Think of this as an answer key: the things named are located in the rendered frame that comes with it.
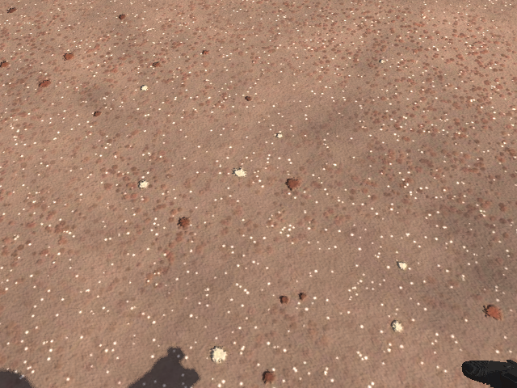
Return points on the right robot hand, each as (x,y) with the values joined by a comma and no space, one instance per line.
(497,374)

